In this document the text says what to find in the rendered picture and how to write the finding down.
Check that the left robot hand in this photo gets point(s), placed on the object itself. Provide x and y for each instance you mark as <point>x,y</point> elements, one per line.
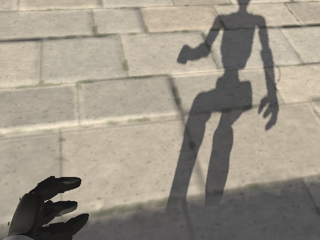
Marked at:
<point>33,212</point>

